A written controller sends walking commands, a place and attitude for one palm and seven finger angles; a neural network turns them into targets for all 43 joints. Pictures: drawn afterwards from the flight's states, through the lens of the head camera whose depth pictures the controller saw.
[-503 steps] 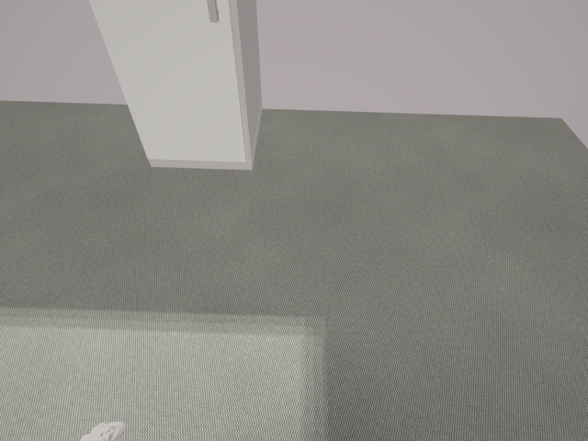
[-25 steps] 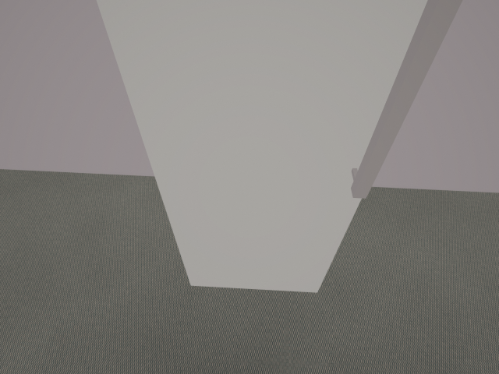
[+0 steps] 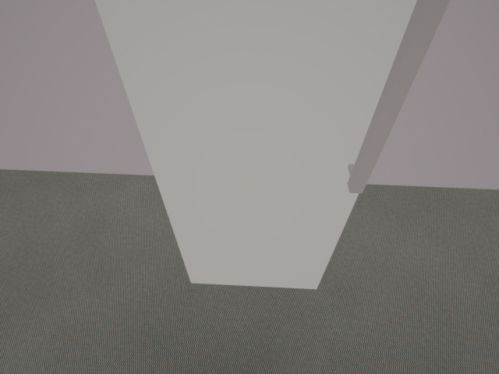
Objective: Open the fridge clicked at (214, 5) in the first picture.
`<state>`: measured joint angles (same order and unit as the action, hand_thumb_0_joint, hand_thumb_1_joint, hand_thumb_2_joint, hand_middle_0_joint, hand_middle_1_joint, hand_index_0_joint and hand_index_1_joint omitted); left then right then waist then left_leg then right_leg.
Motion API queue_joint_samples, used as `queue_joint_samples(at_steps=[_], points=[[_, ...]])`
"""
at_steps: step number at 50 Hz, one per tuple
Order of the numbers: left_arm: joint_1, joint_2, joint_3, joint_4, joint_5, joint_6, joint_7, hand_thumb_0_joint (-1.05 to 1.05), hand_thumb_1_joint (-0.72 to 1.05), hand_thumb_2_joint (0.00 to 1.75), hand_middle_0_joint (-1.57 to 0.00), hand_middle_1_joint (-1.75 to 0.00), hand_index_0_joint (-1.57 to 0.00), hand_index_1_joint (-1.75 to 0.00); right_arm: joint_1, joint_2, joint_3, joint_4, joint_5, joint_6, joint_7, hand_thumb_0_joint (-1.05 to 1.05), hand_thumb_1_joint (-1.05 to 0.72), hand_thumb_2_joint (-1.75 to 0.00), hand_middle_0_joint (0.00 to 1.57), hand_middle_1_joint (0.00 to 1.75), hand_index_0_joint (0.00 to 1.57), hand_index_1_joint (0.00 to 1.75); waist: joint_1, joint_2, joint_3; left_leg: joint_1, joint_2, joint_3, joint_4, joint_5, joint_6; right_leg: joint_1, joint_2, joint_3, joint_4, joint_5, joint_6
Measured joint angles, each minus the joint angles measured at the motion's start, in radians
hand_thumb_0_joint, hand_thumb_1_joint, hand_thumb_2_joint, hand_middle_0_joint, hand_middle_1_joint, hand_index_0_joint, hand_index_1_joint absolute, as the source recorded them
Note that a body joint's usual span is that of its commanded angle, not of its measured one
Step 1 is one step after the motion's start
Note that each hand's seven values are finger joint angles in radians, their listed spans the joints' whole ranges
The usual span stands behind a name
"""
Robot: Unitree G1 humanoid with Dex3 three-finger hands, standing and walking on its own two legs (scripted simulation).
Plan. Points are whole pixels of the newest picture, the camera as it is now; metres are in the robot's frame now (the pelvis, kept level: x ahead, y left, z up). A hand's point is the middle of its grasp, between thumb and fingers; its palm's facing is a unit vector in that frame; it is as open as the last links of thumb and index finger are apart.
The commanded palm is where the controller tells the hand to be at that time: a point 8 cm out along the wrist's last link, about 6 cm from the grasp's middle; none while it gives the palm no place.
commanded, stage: look again from close up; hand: right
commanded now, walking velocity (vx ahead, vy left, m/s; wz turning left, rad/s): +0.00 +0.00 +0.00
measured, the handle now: (390, 83) +0.51 -0.19 +0.22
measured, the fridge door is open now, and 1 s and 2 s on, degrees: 0 0 0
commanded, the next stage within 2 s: raise the hand to about handle height in 0.10 s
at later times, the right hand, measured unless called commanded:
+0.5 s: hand (382, 335) +0.19 -0.18 +0.01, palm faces +0.02 +1.00 -0.03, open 8.0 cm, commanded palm +0.12 -0.25 -0.04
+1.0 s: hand (424, 332) +0.20 -0.24 +0.01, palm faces +0.03 +1.00 -0.05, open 10.9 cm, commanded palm +0.16 -0.29 +0.02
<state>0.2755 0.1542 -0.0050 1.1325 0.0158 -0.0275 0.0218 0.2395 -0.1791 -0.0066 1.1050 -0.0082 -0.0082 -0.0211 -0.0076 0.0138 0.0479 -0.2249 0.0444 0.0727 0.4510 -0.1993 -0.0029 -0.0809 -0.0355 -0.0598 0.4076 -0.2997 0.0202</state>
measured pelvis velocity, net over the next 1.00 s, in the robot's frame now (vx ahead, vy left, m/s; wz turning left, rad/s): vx -0.02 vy -0.01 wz -0.03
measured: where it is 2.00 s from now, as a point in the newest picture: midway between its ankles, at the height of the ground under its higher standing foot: outside the picture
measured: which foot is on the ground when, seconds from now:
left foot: down 0.00-1.00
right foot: down 0.00-1.00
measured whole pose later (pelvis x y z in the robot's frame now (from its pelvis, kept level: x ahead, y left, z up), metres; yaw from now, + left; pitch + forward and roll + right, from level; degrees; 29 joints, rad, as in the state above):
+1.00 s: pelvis -0.02 -0.01 -0.05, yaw -1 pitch +9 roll +1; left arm 0.29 0.19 -0.05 0.56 -0.03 -0.24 0.05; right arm 0.35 -0.29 -0.29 -0.02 0.34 -0.24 0.35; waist 0.01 -0.02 -0.08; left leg -0.68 0.07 0.09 0.89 -0.36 -0.01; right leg -0.59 -0.04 -0.01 0.95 -0.52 0.01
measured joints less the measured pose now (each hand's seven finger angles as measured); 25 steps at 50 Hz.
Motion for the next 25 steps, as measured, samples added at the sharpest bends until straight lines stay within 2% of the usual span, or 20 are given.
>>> queue_joint_samples(at_steps=[11, 12, 13, 14, 16, 18, 20, 23, 24, 25], points=[[-0.001, 0.000, 0.001, -0.007, -0.002, 0.002, -0.002, 0.00, 0.91, 0.90, -0.20, -0.30, -0.20, -0.30, -0.001, 0.005, 0.002, 0.000, -0.001, -0.006, -0.009, 0.00, -0.91, -0.90, 0.20, 0.29, 0.20, 0.29, -0.002, -0.005, -0.001, -0.010, -0.002, 0.003, 0.005, 0.002, 0.001, -0.018, -0.003, 0.003, 0.019, -0.003, 0.001], [0.011, 0.005, -0.004, -0.050, -0.018, -0.007, 0.001, 0.00, 0.91, 0.90, -0.20, -0.30, -0.20, -0.30, 0.046, 0.008, -0.012, -0.155, 0.044, 0.054, -0.013, 0.00, -0.91, -0.89, 0.20, 0.30, 0.20, 0.30, -0.001, -0.007, 0.009, -0.015, -0.002, 0.001, 0.016, 0.000, 0.001, -0.023, -0.004, 0.002, 0.035, -0.010, 0.001], [0.030, 0.009, -0.010, -0.099, -0.032, -0.048, 0.017, 0.00, 0.91, 0.90, -0.20, -0.30, -0.20, -0.30, 0.104, 0.009, -0.034, -0.358, 0.081, 0.090, -0.022, 0.01, -0.91, -0.89, 0.20, 0.30, 0.20, 0.30, -0.010, -0.006, 0.019, -0.019, 0.001, -0.005, 0.032, -0.005, 0.001, -0.020, -0.001, -0.004, 0.041, -0.014, 0.000], [0.050, 0.015, -0.009, -0.143, -0.039, -0.097, 0.033, 0.00, 0.91, 0.90, -0.20, -0.30, -0.20, -0.30, 0.151, 0.008, -0.039, -0.528, 0.105, 0.067, -0.043, 0.01, -0.91, -0.89, 0.20, 0.30, 0.20, 0.30, -0.013, -0.007, 0.013, -0.029, 0.006, -0.008, 0.050, -0.013, 0.001, -0.025, 0.003, -0.006, 0.048, -0.017, -0.001], [0.065, 0.033, -0.001, -0.215, -0.052, -0.181, 0.048, 0.01, 0.91, 0.90, -0.20, -0.30, -0.20, -0.30, 0.186, 0.010, -0.049, -0.764, 0.147, 0.001, -0.066, 0.02, -0.90, -0.89, 0.20, 0.31, 0.20, 0.31, 0.003, -0.018, -0.016, -0.057, 0.019, 0.003, 0.081, -0.030, -0.002, -0.060, 0.012, 0.008, 0.079, -0.025, -0.003], [0.048, 0.051, 0.014, -0.284, -0.047, -0.234, 0.044, 0.01, 0.91, 0.90, -0.20, -0.30, -0.20, -0.30, 0.155, 0.014, -0.078, -0.884, 0.173, -0.103, -0.044, 0.02, -0.88, -0.88, 0.20, 0.32, 0.20, 0.32, 0.021, -0.025, -0.052, -0.113, 0.030, 0.012, 0.129, -0.048, -0.004, -0.126, 0.019, 0.021, 0.137, -0.042, -0.005], [0.012, 0.065, 0.029, -0.356, -0.038, -0.265, 0.026, 0.01, 0.91, 0.90, -0.20, -0.30, -0.20, -0.30, 0.116, 0.015, -0.113, -0.932, 0.201, -0.242, 0.023, 0.01, -0.85, -0.86, 0.20, 0.34, 0.20, 0.34, 0.028, -0.020, -0.095, -0.203, 0.034, 0.003, 0.203, -0.072, -0.002, -0.212, 0.019, 0.016, 0.213, -0.071, -0.004], [-0.057, 0.081, 0.051, -0.466, -0.028, -0.277, -0.015, 0.01, 0.91, 0.90, -0.20, -0.30, -0.20, -0.30, 0.092, 0.012, -0.153, -0.941, 0.245, -0.465, 0.189, 0.00, -0.79, -0.84, 0.20, 0.37, 0.20, 0.37, 0.033, 0.001, -0.137, -0.344, 0.030, -0.015, 0.339, -0.120, 0.005, -0.347, 0.008, 0.003, 0.357, -0.132, 0.001], [-0.078, 0.089, 0.057, -0.503, -0.029, -0.274, -0.026, 0.01, 0.91, 0.90, -0.20, -0.30, -0.20, -0.30, 0.094, 0.008, -0.162, -0.933, 0.253, -0.518, 0.250, 0.00, -0.77, -0.83, 0.21, 0.39, 0.20, 0.39, 0.032, 0.007, -0.143, -0.384, 0.028, -0.019, 0.382, -0.136, 0.007, -0.386, 0.005, 0.002, 0.405, -0.154, 0.002], [-0.096, 0.098, 0.063, -0.539, -0.033, -0.269, -0.032, 0.01, 0.91, 0.90, -0.20, -0.30, -0.20, -0.30, 0.102, 0.002, -0.168, -0.929, 0.261, -0.546, 0.303, 0.00, -0.75, -0.82, 0.21, 0.40, 0.20, 0.40, 0.029, 0.013, -0.149, -0.421, 0.027, -0.023, 0.423, -0.152, 0.007, -0.421, 0.003, 0.002, 0.448, -0.173, 0.003]])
